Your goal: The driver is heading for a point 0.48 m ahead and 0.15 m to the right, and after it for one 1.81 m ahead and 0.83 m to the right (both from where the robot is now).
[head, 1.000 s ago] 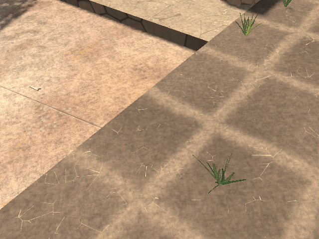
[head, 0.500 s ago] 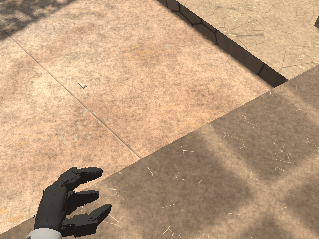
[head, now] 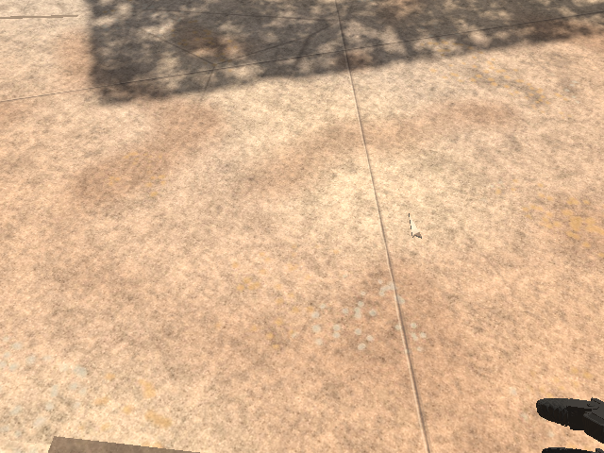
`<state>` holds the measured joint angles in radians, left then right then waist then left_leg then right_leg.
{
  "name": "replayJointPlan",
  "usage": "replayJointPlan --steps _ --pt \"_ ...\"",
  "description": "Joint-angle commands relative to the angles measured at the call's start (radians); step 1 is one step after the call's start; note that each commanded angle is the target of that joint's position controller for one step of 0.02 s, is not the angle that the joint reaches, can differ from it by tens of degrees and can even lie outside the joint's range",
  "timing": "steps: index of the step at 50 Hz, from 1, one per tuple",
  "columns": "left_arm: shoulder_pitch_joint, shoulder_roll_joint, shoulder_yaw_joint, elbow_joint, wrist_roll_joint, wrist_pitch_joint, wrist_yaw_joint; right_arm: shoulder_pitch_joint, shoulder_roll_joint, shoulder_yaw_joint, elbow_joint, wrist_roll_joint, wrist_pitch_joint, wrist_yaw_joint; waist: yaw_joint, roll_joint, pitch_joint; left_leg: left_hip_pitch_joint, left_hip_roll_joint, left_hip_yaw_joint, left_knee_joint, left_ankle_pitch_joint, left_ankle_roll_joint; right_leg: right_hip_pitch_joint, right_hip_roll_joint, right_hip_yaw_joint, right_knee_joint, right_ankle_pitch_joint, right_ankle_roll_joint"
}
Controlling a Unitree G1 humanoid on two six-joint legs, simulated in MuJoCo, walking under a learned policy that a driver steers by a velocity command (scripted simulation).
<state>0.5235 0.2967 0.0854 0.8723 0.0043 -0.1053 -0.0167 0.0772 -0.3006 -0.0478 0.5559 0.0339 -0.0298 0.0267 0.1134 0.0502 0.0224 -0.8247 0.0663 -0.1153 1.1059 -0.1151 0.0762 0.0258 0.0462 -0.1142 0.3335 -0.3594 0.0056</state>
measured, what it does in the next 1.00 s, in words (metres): goes down, turning right: left foot, then right foot 0.12 m lower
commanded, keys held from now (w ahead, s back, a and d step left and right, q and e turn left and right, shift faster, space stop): w+shift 0.02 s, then w+e+shift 0.98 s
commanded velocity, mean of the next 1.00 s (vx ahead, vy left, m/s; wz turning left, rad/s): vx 1.00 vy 0.00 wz -0.64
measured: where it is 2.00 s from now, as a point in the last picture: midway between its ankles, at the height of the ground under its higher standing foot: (593, 211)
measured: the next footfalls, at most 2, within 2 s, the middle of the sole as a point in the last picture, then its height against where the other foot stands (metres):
left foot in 0.18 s outside the picture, level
right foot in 0.68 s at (396, 369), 0.12 m lower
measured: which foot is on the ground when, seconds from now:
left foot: up 0.00-0.16, down 0.18-0.68, up 0.70-1.00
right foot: down 0.00-0.18, up 0.20-0.66, down 0.68-1.00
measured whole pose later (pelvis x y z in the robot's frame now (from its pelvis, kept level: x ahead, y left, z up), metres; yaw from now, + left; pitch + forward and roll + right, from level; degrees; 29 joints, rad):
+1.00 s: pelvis +0.91 -0.15 -0.13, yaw -43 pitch +1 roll +0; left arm 0.44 0.22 0.06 0.81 -0.04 -0.07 0.02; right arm -0.05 -0.23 -0.02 0.56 0.01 -0.13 0.00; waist 0.13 0.00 0.04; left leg -0.62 0.03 -0.19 0.57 0.01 -0.08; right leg -0.02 0.17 0.28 0.54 -0.50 -0.13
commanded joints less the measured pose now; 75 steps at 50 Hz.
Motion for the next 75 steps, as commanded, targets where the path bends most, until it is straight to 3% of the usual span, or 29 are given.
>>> replayJointPlan --steps 1,6,9,10,11,13,16,19,25,27,30,33,34,35,36,37,39,44,48,50,52,53,54,55,57,61,71,73,75 --pt "-0.092 0.102 -0.006 -0.072 -0.009 -0.025 0.006 -0.106 -0.007 0.017 -0.076 -0.009 -0.029 0.025 -0.057 -0.037 0.147 -0.001 0.003 0.055 -0.204 0.161 0.005 -0.129 -0.269 0.149 -0.239 0.317 -0.154" --pt "-0.009 0.198 -0.013 0.004 -0.025 -0.002 0.012 -0.19 -0.05 -0.006 -0.132 -0.006 -0.075 0.057 -0.098 -0.15 0.107 0.325 -0.082 0.173 -0.47 0.1 0.023 -0.026 -0.307 0.118 -0.168 0.904 -0.166" --pt "-0.173 0.209 -0.016 -0.049 0.003 0.0 0.02 0.521 -0.22 -0.097 0.044 -0.001 -0.045 -0.002 -0.504 -0.226 -0.253 1.198 -0.009 0.051 -0.351 0.036 0.063 -0.407 -0.207 0.098 0.638 1.057 -0.075" --pt "0.165 -0.043 -0.077 -0.036 -0.01 -0.014 0.003 0.388 -0.285 -0.08 0.021 -0.044 -0.063 0.0 -0.206 0.164 -0.472 1.452 0.308 -0.487 -0.461 -0.368 0.213 -0.683 -0.069 0.235 1.023 -0.147 -0.06" --pt "0.066 0.039 -0.058 -0.032 -0.063 -0.029 0.004 0.432 -0.165 -0.062 0.026 -0.048 -0.064 0.001 -0.278 0.189 -0.512 1.313 0.33 -0.732 -0.752 -0.546 0.199 -0.713 -0.063 0.315 1.108 -0.116 -0.082" --pt "-0.211 0.089 -0.028 -0.123 -0.073 -0.012 0.033 0.308 -0.079 -0.037 0.083 -0.031 -0.077 0.013 -0.24 -0.003 -0.099 0.952 0.259 -0.409 -0.824 -0.282 0.131 -0.806 -0.14 0.259 1.074 0.064 -0.081" --pt "-0.095 0.01 -0.024 -0.085 -0.063 0.055 0.008 0.17 0.04 -0.02 0.107 -0.034 -0.1 0.02 -0.098 0.052 -0.038 0.671 0.188 -0.108 -0.87 -0.107 0.115 -0.628 -0.242 0.286 0.955 0.168 -0.069" --pt "-0.213 0.019 -0.021 -0.123 -0.056 0.097 0.008 0.133 -0.005 -0.033 0.14 -0.016 -0.112 0.007 -0.091 -0.001 0.093 0.619 0.202 0.048 -0.978 0.008 0.095 -0.72 -0.27 0.274 0.81 0.194 -0.059" --pt "-0.393 0.028 -0.016 -0.168 -0.016 0.036 -0.057 0.214 -0.076 -0.046 0.2 -0.034 -0.12 -0.056 -0.116 -0.088 0.096 0.627 0.082 0.38 -0.918 0.008 -0.007 -0.572 -0.147 0.106 0.39 0.92 -0.082" --pt "-0.393 0.055 -0.005 -0.169 -0.04 0.039 -0.067 0.235 -0.092 -0.047 0.217 -0.032 -0.109 -0.055 -0.091 -0.056 0.106 0.67 0.084 0.413 -0.87 0.005 -0.028 -0.495 -0.124 0.093 0.333 0.958 -0.099" --pt "-0.328 0.114 0.02 -0.158 -0.037 0.052 -0.064 0.249 -0.167 -0.065 0.214 0.0 -0.071 -0.046 -0.039 -0.042 0.085 0.866 0.109 0.443 -0.619 0.572 -0.062 -0.415 -0.025 -0.039 0.285 0.779 -0.114" --pt "0.138 0.212 0.076 -0.03 -0.034 0.123 -0.044 0.141 -0.167 -0.06 0.201 -0.004 -0.069 -0.03 0.151 0.04 -0.035 0.805 0.138 0.359 0.038 0.81 -0.063 -0.059 -0.085 0.035 0.255 0.624 -0.206" --pt "0.315 0.201 0.073 0.046 -0.023 0.111 -0.034 0.004 -0.092 -0.045 0.173 0.013 -0.086 -0.018 0.257 -0.235 0.035 0.579 -0.07 0.376 0.629 0.014 -0.112 0.113 -0.124 0.078 -0.014 0.833 -0.294" --pt "0.16 0.24 0.055 0.036 0.012 0.07 -0.047 0.127 0.044 -0.011 0.079 -0.036 -0.123 -0.016 0.003 -0.521 0.084 0.061 -0.149 0.182 0.829 -0.572 -0.103 0.336 -0.063 0.254 0.315 1.085 -0.301" --pt "0.138 0.193 0.042 -0.017 -0.004 0.049 -0.051 0.192 0.017 0.013 0.051 -0.056 -0.148 -0.015 -0.029 -0.335 -0.121 -0.029 -0.116 0.032 0.702 -0.533 -0.055 0.454 -0.116 0.427 0.31 0.916 -0.381" --pt "0.112 0.188 0.052 -0.056 -0.005 0.038 -0.05 0.151 -0.024 0.009 0.011 -0.017 -0.168 -0.019 -0.03 -0.17 -0.224 -0.098 -0.121 -0.024 0.602 -0.506 -0.055 0.497 -0.21 0.69 0.136 0.426 -0.508" --pt "-0.124 0.179 0.049 -0.122 -0.018 0.0 -0.036 0.03 -0.08 -0.018 0.007 0.023 -0.161 -0.04 -0.139 0.086 -0.063 -0.053 -0.037 -0.083 0.325 -0.276 -0.068 0.119 -0.308 1.003 -0.06 0.018 -0.478" --pt "-0.194 0.107 0.015 -0.149 -0.034 -0.007 0.04 -0.13 -0.038 0.0 -0.025 -0.047 -0.108 -0.041 -0.109 -0.017 0.088 0.289 0.015 -0.042 -0.255 -0.124 -0.17 -0.472 -0.105 0.659 -0.081 0.154 -0.373" --pt "-0.124 0.115 0.025 -0.119 -0.053 0.022 0.049 -0.161 -0.021 -0.013 -0.065 -0.025 -0.108 -0.023 -0.044 -0.082 0.021 0.626 -0.102 0.054 -0.526 0.25 -0.173 -0.547 -0.007 0.542 -0.002 0.113 -0.243" --pt "-0.124 0.094 0.025 -0.12 -0.052 0.027 0.047 -0.038 -0.072 -0.048 -0.05 0.002 -0.111 -0.034 -0.128 -0.111 -0.058 0.759 -0.12 0.034 -0.563 0.158 -0.15 -0.43 0.006 0.535 0.162 0.263 -0.185" --pt "-0.233 0.029 0.0 -0.18 -0.004 0.025 0.027 0.424 -0.157 -0.09 0.033 0.018 -0.105 -0.052 -0.381 -0.086 -0.321 1.214 0.03 -0.1 -0.443 -0.131 -0.1 -0.537 0.056 0.433 0.704 0.361 -0.098" --pt "-0.076 -0.109 -0.037 -0.227 -0.031 0.022 0.021 0.488 -0.245 -0.088 0.054 -0.037 -0.105 -0.039 -0.247 0.364 -0.428 1.355 0.28 -0.69 -0.693 -0.505 0.046 -0.742 0.13 0.38 1.076 -0.265 -0.079" --pt "-0.046 -0.035 -0.045 -0.23 -0.089 0.028 0.025 0.383 -0.201 -0.077 0.038 -0.044 -0.105 -0.027 -0.201 0.426 -0.335 1.271 0.349 -0.999 -0.868 -0.914 0.106 -0.912 0.023 0.324 1.195 -0.151 -0.084" --pt "-0.144 0.02 -0.036 -0.223 -0.072 0.04 0.026 0.285 -0.099 -0.062 0.027 -0.032 -0.095 -0.031 -0.22 0.254 -0.145 1.1 0.293 -0.846 -0.886 -0.885 0.094 -0.936 -0.024 0.274 1.204 -0.041 -0.084" --pt "-0.28 0.014 -0.034 -0.251 -0.019 0.041 0.017 0.234 -0.066 -0.051 0.073 -0.049 -0.083 -0.022 -0.189 0.011 -0.018 0.829 0.192 -0.512 -0.866 -0.475 0.064 -0.818 -0.08 0.234 1.1 0.036 -0.095" --pt "-0.332 -0.017 -0.044 -0.287 -0.043 0.052 -0.001 0.245 0.009 -0.022 0.162 -0.023 -0.097 0.0 -0.129 0.022 0.02 0.712 0.144 -0.266 -0.893 -0.238 0.086 -0.77 -0.137 0.265 0.903 0.027 -0.104" --pt "-0.682 0.025 -0.063 -0.406 -0.023 -0.005 -0.051 0.414 -0.131 -0.023 0.256 0.001 -0.082 -0.027 -0.185 -0.01 0.146 0.694 0.158 -0.016 -1.06 0.108 0.093 -0.589 -0.095 0.12 0.309 0.426 -0.039" --pt "-0.611 0.087 -0.033 -0.399 -0.027 -0.014 -0.045 0.429 -0.167 -0.023 0.269 -0.007 -0.07 -0.03 -0.127 0.062 0.058 0.79 0.173 -0.002 -0.914 0.498 0.064 -0.437 -0.041 0.105 0.252 0.341 -0.054" --pt "-0.287 0.168 0.015 -0.334 -0.035 0.0 -0.017 0.403 -0.194 -0.02 0.276 -0.029 -0.058 -0.033 0.078 0.131 -0.142 0.652 0.126 0.044 -0.496 0.734 0.015 0.012 -0.027 0.092 0.282 0.246 -0.085"
Over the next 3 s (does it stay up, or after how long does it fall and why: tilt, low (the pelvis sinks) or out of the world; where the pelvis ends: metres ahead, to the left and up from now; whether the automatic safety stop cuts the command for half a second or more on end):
stays up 1.86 -1.01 -0.11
